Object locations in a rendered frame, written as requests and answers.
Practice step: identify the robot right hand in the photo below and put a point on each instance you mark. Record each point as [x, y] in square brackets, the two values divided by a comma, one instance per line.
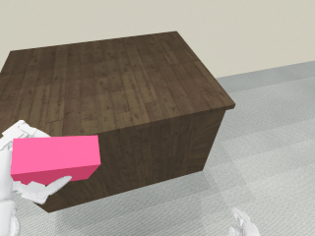
[247, 227]

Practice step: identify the robot left hand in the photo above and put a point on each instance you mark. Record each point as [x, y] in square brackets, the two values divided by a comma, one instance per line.
[33, 191]

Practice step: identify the sponge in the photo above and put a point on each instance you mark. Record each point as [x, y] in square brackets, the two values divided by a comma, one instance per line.
[47, 159]

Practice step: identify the robot left forearm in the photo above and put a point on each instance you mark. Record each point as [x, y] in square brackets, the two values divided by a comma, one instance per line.
[10, 225]

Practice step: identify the table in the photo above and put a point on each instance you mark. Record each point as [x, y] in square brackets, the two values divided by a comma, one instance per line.
[154, 106]

